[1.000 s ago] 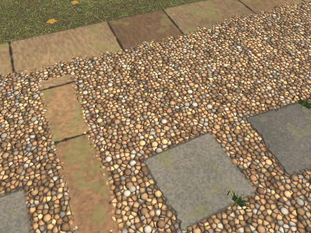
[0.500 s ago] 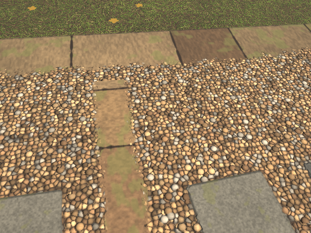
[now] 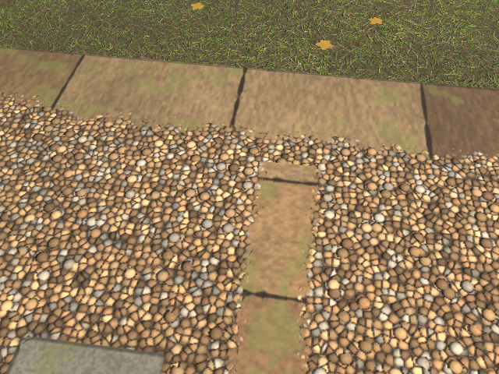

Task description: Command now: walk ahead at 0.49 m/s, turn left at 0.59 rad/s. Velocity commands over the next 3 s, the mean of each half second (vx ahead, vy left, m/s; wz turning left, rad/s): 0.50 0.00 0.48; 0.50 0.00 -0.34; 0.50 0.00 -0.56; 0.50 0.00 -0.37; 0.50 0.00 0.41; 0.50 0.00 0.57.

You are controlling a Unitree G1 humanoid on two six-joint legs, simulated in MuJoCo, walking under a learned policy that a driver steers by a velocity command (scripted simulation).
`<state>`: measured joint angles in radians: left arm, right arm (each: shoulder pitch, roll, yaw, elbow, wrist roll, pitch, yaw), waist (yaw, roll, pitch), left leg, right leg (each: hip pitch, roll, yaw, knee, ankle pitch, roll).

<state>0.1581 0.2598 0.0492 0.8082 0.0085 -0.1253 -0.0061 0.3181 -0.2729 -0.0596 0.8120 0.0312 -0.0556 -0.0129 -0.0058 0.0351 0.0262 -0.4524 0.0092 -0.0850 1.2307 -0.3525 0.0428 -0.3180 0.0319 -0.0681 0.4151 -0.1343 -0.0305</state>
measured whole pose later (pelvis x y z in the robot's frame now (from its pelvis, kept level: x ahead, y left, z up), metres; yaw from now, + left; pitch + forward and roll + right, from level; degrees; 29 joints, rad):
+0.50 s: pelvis +0.27 +0.09 -0.01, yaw +14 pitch +2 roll -1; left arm 0.25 0.30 0.04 0.87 -0.04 -0.10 -0.02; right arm 0.19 -0.26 -0.06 0.67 0.00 -0.06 0.04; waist 0.02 -0.02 0.05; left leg -0.41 -0.04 0.07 0.56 -0.20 0.08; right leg -0.41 -0.09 0.00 1.24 -0.40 -0.02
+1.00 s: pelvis +0.55 +0.10 -0.02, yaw -1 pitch +3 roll +0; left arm 0.10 0.27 0.06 0.70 -0.02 -0.06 -0.05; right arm 0.32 -0.27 -0.06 0.83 0.00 -0.07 -0.02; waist -0.02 -0.01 0.05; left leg -0.12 0.03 0.11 0.98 -0.46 -0.01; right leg -0.52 0.06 -0.07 0.64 -0.17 -0.12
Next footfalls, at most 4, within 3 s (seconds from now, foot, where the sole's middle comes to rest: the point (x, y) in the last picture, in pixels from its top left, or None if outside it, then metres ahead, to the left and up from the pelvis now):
0.38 left None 0.34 0.19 -0.77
0.96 right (249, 294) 0.69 0.03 -0.77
1.42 left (197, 211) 0.98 0.20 -0.77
1.92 right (307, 181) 1.11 -0.17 -0.77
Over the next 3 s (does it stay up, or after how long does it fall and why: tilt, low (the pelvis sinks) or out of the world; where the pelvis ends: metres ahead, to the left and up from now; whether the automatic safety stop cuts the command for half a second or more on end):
stays up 1.56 -0.16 -0.03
